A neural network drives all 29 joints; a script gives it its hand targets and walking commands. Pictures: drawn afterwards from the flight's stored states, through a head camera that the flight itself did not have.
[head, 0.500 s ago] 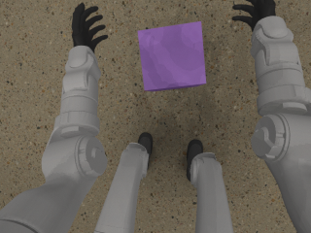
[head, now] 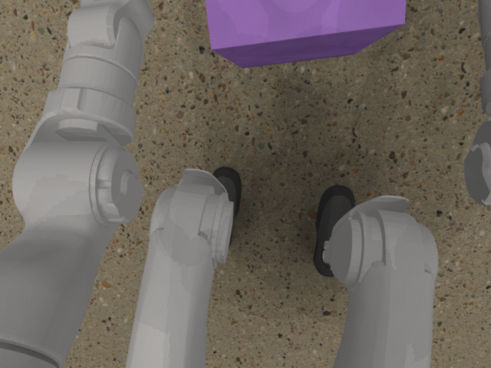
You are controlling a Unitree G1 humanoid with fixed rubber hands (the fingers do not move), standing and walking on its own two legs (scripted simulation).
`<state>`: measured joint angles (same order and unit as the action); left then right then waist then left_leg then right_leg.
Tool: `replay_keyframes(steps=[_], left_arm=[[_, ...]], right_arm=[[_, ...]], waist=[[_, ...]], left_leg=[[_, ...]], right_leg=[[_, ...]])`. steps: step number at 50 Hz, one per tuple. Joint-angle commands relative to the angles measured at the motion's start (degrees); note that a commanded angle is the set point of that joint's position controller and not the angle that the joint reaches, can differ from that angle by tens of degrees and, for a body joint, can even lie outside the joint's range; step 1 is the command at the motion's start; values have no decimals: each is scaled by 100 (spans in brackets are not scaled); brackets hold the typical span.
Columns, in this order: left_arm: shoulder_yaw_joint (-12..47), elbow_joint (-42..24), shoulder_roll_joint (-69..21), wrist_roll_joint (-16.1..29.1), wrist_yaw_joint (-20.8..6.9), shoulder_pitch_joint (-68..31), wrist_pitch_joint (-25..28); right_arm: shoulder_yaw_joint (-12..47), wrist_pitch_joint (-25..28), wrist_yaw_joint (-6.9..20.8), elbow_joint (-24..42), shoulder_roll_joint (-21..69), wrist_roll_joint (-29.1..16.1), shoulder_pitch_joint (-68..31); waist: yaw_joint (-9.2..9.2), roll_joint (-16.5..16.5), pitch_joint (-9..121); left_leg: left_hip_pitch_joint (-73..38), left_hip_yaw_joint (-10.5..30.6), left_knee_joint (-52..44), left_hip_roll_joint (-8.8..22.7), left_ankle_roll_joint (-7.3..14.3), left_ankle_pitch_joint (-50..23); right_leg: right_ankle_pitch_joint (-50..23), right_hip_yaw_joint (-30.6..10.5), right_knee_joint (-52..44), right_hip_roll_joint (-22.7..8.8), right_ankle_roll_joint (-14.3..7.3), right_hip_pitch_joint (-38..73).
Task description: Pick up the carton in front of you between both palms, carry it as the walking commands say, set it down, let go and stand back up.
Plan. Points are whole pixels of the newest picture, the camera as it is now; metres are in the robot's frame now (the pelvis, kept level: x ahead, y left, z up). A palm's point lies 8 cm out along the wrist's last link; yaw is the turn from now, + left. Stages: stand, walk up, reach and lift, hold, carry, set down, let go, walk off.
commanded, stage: reach and lift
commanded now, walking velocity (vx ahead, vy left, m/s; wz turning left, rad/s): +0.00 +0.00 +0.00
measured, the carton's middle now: out of the picture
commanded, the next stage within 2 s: none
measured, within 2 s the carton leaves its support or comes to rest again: leaves its support in 1.00 s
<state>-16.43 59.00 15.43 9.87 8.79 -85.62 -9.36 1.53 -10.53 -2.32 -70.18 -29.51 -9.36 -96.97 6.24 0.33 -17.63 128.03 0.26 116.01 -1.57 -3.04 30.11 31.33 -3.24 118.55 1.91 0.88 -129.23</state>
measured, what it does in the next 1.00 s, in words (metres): stands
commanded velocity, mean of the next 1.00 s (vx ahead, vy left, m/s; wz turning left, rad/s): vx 0.00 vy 0.00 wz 0.00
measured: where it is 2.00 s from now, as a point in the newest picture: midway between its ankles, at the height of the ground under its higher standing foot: (272, 235)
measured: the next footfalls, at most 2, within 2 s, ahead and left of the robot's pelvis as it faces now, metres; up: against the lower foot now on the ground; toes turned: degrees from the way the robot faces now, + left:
none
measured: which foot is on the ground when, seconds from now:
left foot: down 0.00-1.00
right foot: down 0.00-1.00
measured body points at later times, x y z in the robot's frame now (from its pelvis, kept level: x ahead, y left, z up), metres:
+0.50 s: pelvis +0.01 +0.00 -0.04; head +0.39 -0.02 +0.18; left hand +0.57 +0.18 -0.21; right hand +0.62 -0.16 -0.21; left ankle +0.12 +0.13 -0.37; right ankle +0.11 -0.12 -0.37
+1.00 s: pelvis +0.01 +0.00 -0.05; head +0.39 -0.02 +0.18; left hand +0.58 +0.17 -0.21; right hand +0.61 -0.14 -0.22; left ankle +0.12 +0.13 -0.37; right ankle +0.11 -0.12 -0.37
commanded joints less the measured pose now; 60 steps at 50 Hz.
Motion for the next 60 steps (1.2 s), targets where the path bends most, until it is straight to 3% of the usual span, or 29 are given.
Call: replay_keyframes(steps=[1,6,7,9,15,18,23,27,31,33,36,38,40,42,47,52,55,57,60], left_arm=[[-43,-188,718,-100,-63,-1631,179],[-19,-159,936,-123,-60,-2070,391],[-29,-252,979,-90,-44,-2167,427],[111,-297,1036,43,-30,-2295,483],[324,-163,854,221,52,-1909,547],[235,23,786,155,66,-1566,531],[2,91,595,-127,-37,-1444,528],[27,-153,527,-167,-74,-1766,536],[278,-290,86,-19,-130,-2241,496],[147,-238,-22,-187,-127,-2301,468],[704,-438,-2497,-207,-712,-3151,265],[865,-624,-3894,-380,-1224,-3572,38],[1012,-766,-4667,-432,-1599,-3637,-145],[1071,-909,-5088,-353,-1785,-3523,-249],[1461,-1328,-5741,71,-1913,-3552,-372],[2050,-2292,-6332,389,-1792,-3577,-559],[2213,-2792,-6464,336,-1811,-3597,-753],[2398,-2986,-6695,200,-1762,-3545,-845],[2201,-2681,-6826,-156,-1825,-3123,-994]], right_arm=[[-123,174,70,168,-560,74,-1877],[-46,396,42,220,-770,-44,-2256],[35,432,21,307,-819,-96,-2365],[101,487,-21,488,-816,-144,-2536],[410,582,-36,615,-624,-465,-2301],[484,538,-29,412,-413,-492,-1952],[175,506,7,103,-246,-157,-1597],[79,520,-30,277,-208,-50,-1832],[343,477,-3,446,362,-167,-2285],[286,440,11,466,560,-49,-2362],[635,298,578,502,3108,37,-2844],[447,156,1059,523,4583,292,-2658],[237,-8,1403,674,5525,412,-2327],[149,-98,1560,814,5869,442,-2132],[454,-177,1612,1471,6491,217,-2181],[1132,-270,1459,2936,7228,-222,-2673],[1254,-485,1337,3632,7690,-96,-2591],[1210,-637,1251,3471,7988,57,-2141],[732,-822,1284,2855,8214,484,-1400]], waist=[[197,-696,6427],[211,-564,6469],[255,-642,6558],[155,-754,6633],[162,-685,7102],[277,-771,6984],[154,-671,6063],[46,-594,6080],[43,-639,6106],[72,-640,6013],[-5,-668,5682],[-59,-618,5273],[-66,-566,5161],[-106,-554,5148],[-146,-550,6177],[-32,-811,9268],[-44,-909,10772],[-143,-779,10769],[-217,-612,9405]], left_leg=[[-3226,-502,-586,61,-47,-1171],[-3463,-472,-147,54,-56,-1670],[-3353,-493,-107,39,-48,-1777],[-3573,-446,-1,23,2,-2060],[-4203,-448,305,-83,32,-2863],[-3967,-512,262,-119,27,-2723],[-3305,-498,180,-122,-5,-2149],[-3315,-498,154,-131,5,-1972],[-3411,-526,101,-204,40,-1737],[-3544,-544,88,-241,48,-1668],[-3515,-538,167,-372,87,-1547],[-3344,-533,223,-446,68,-1343],[-3124,-564,275,-493,97,-1275],[-3011,-589,321,-504,130,-1358],[-3241,-608,436,-516,160,-2113],[-4142,-675,336,-572,107,-3381],[-3826,-745,77,-655,42,-3462],[-3794,-804,-130,-703,6,-3269],[-3437,-800,-563,-725,8,-2503]], right_leg=[[-771,269,-761,-96,14,3486],[-1248,233,-285,-99,6,3610],[-1392,219,-185,-110,3,3782],[-1647,277,-42,-82,22,3726],[-2313,309,201,-43,14,3836],[-2278,285,177,-28,37,3889],[-1826,217,7,-11,24,3399],[-1673,226,-58,4,7,3472],[-1460,234,-97,52,-8,3767],[-1332,271,-103,97,5,3855],[-1270,322,-58,253,-46,3747],[-1175,385,-8,335,-99,3471],[-1139,488,31,373,-142,3267],[-1159,548,61,395,-159,3037],[-1918,537,193,423,-181,3389],[-3448,585,176,508,-101,4962],[-4184,552,-1,557,-74,6069],[-3894,618,-242,622,-19,5791],[-2845,710,-738,679,-2,4745]])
